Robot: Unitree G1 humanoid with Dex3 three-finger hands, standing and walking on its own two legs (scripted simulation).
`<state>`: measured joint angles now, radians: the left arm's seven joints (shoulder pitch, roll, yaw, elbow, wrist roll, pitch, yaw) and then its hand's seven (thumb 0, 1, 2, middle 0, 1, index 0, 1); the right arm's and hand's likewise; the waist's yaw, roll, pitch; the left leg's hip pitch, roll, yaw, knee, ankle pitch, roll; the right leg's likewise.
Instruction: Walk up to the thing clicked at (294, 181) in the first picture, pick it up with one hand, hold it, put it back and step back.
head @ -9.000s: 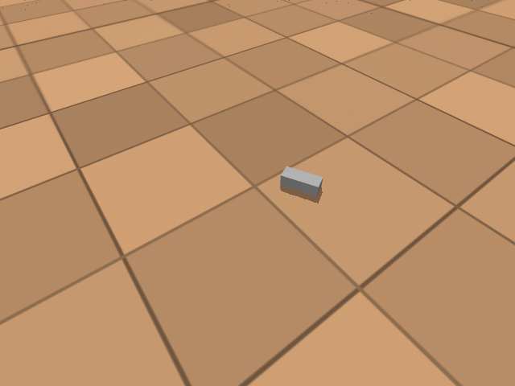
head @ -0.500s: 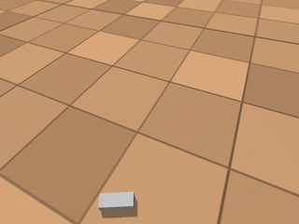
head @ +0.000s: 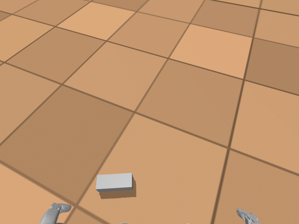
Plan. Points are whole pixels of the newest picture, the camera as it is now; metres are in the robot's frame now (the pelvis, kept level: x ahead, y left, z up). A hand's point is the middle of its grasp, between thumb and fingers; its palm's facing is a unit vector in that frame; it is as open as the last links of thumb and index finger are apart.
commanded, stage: rise first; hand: left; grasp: from above
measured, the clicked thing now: (115, 182) +0.42 +0.23 -0.70
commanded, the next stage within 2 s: none
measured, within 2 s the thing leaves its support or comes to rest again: neither
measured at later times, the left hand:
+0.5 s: hand out of the picture +0.13 +0.26 -0.21, palm faces -0.23 -0.83 -0.50, open 14.0 cm
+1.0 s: hand (88, 206) +0.25 +0.29 -0.42, palm faces -0.45 -0.37 -0.81, open 14.2 cm
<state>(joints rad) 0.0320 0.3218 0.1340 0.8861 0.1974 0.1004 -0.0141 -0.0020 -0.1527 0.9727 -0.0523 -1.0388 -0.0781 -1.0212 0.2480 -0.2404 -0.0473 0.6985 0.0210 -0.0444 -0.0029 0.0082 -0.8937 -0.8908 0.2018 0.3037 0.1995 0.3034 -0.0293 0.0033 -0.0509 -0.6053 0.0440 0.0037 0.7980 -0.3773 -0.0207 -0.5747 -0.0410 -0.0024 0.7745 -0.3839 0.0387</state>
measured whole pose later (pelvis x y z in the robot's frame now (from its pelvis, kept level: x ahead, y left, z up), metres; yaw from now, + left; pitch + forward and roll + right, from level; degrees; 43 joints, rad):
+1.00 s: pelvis -0.08 +0.00 -0.27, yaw -2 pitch +34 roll -3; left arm -0.36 0.51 0.12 0.80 0.81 -0.12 0.13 -0.01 -0.57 1.02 -0.08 -1.06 -0.08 -1.07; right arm 0.06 -0.28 -0.07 0.69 -0.02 -0.13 0.04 0.01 -0.93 -0.90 0.20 0.30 0.20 0.30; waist -0.02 0.02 -0.15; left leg -1.91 0.04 -0.09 1.97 -0.66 -0.04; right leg -1.86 -0.02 0.00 1.95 -0.69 0.04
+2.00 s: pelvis -0.09 +0.01 -0.40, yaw -6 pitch +33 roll -8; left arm -0.81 0.69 0.11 1.34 1.29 -0.28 0.39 0.00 -0.50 0.98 -0.07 -1.05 -0.10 -1.03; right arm 0.11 -0.25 -0.01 0.77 -0.13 -0.03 0.12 0.00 -0.91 -0.90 0.20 0.30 0.20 0.30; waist -0.15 -0.02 -0.08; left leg -2.29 0.01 -0.15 2.37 -0.67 -0.02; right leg -2.20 0.01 -0.01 2.30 -0.69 0.06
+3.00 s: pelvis -0.09 +0.00 -0.42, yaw -7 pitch +33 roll -8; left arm -0.90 0.76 0.13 1.47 1.30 -0.27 0.43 0.00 -0.55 1.04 -0.10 -1.02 -0.09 -1.04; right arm 0.11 -0.26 0.04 0.78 -0.18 -0.04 0.14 0.00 -0.91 -0.90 0.20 0.30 0.20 0.30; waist -0.21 -0.03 -0.05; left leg -2.34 0.01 -0.19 2.44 -0.68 -0.04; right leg -2.25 0.02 -0.03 2.36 -0.70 0.06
